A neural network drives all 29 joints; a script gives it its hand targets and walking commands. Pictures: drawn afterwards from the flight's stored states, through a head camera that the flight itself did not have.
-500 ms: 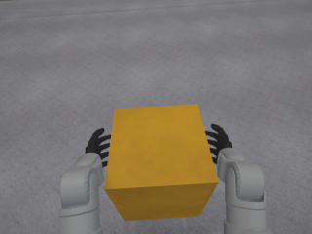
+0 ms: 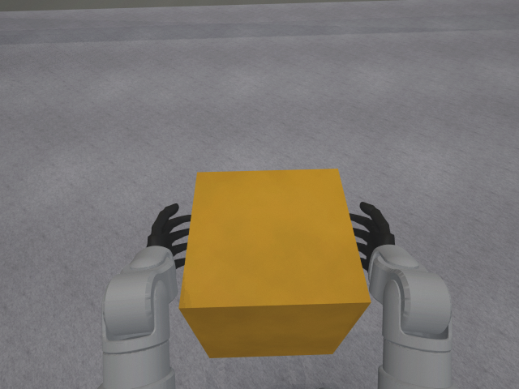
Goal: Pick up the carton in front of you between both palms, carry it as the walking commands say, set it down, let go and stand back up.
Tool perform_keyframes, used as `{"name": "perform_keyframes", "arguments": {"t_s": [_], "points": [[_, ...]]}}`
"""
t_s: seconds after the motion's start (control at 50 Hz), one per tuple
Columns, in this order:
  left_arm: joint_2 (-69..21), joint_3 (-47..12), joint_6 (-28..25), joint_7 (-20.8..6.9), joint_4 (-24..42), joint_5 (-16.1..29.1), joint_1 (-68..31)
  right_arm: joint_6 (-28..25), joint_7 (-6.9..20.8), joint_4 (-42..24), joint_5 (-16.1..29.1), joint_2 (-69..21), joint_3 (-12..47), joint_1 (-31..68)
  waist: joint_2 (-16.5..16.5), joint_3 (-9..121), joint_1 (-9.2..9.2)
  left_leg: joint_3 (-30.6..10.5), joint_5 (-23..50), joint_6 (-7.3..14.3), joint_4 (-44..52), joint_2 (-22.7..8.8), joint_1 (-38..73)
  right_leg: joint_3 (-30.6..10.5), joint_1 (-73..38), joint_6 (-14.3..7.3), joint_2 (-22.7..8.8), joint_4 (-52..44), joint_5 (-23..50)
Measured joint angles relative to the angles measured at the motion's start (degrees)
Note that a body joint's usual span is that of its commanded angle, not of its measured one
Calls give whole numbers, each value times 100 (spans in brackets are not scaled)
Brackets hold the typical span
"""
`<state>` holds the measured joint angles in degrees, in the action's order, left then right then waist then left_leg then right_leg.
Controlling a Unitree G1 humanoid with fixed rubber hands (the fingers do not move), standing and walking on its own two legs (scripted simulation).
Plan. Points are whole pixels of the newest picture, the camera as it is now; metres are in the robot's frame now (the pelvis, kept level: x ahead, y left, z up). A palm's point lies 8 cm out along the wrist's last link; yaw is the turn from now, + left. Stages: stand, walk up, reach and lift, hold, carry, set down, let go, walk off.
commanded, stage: carry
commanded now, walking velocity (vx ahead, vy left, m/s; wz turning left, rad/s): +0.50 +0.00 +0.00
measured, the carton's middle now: (269, 269) +0.29 +0.00 +0.03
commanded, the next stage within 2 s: none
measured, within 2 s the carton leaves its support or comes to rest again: neither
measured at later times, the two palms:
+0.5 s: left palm (182, 126) +0.60 +0.17 +0.09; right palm (323, 122) +0.59 -0.13 +0.10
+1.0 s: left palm (205, 52) +0.92 +0.15 +0.11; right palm (312, 51) +0.92 -0.15 +0.10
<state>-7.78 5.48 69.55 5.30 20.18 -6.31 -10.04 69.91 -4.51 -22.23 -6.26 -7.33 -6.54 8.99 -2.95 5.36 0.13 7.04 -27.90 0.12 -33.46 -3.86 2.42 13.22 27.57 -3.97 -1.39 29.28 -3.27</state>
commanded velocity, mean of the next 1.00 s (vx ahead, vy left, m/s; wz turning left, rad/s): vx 0.50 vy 0.00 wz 0.00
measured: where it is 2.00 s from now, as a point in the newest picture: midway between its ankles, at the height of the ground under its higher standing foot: (259, 181)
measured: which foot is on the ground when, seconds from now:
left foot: down 0.00-0.00, up 0.02-0.46, down 0.48-0.98, up 1.00-1.00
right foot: down 0.00-0.50, up 0.52-0.96, down 0.98-1.00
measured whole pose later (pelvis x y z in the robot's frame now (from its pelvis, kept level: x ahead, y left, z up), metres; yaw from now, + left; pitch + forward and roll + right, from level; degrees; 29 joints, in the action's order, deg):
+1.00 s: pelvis +0.66 +0.00 +0.00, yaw +0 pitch +3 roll -1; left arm -7.7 5.3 69.9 5.6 22.5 -6.2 -9.3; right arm 69.5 -4.6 -23.5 -6.1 -7.4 -6.0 8.6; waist -2.0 5.4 0.2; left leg 10.3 -28.9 -1.7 -25.6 -4.9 4.4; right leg 13.1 27.2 -3.3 -1.5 27.6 -2.7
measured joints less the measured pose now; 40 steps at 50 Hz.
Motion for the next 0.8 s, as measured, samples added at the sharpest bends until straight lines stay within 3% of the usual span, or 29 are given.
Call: {"name": "perform_keyframes", "arguments": {"t_s": [0.04,0.06,0.12,0.22,0.32,0.42,0.48,0.52,0.54,0.58,0.6,0.66,0.8], "points": [[-18,32,9,-3,-263,-28,-126,45,1,170,-17,-7,-105,75,34,-98,-45,-362,212,50,-2032,74,-989,24,-133,-131,-21,126,-379],[-21,54,22,-4,-320,-32,-130,58,0,232,-32,-38,-135,91,77,-156,-52,-443,343,94,-2736,115,-1452,14,-277,-98,-31,6,-426],[-10,100,11,-7,-297,-15,-40,48,0,313,-58,-42,-64,102,156,-290,-75,-428,898,140,-3280,25,-2522,-26,-760,-60,-13,-501,-454],[5,135,-63,-11,-27,38,55,-54,-9,164,-57,-42,70,88,232,-297,-104,-310,1476,-8,-2151,-214,-3491,-145,-1508,-4,15,-1197,-579],[2,120,-56,-21,124,57,31,-51,-20,-38,-56,-39,97,58,257,-123,-58,-110,2092,-128,-746,-263,-3750,-231,-2260,157,-1,-1654,-890],[4,51,-5,-45,-40,-22,39,5,-25,40,-60,-28,68,-26,262,47,-23,225,2503,-14,298,-107,-3469,-273,-3020,429,-47,-1717,-1513],[10,59,28,-54,-115,-72,70,6,-21,205,-47,-30,63,-6,334,45,-45,486,2548,172,774,72,-2955,-334,-3212,615,-198,-982,-2232],[29,165,-8,-57,-247,-83,67,-125,-15,509,-62,-40,113,57,540,-33,28,600,2308,418,328,191,-2945,-502,-2607,587,-462,723,-2328],[23,205,-26,-57,-309,-93,77,-160,-14,634,-65,-43,116,87,526,-107,44,609,2073,476,247,183,-2885,-739,-2123,551,-404,1757,-2322],[15,210,-51,-56,-358,-109,123,-203,-12,729,-55,-43,121,60,454,-267,53,604,1884,458,459,165,-2613,-980,-1220,433,-257,3220,-2157],[21,178,-68,-53,-358,-108,147,-227,-12,708,-45,-38,124,9,428,-326,57,595,1903,407,645,169,-2452,-992,-849,393,-238,3519,-1992],[27,61,-164,-41,-291,-90,204,-321,-12,530,-7,-20,122,-147,363,-424,65,551,1887,418,1186,192,-1972,-933,-17,387,-293,3356,-1504],[37,-129,-277,-2,88,-48,356,-427,-8,89,83,-4,135,-344,325,-250,51,415,1563,283,2014,232,-839,-732,773,534,-447,1549,-577]]}}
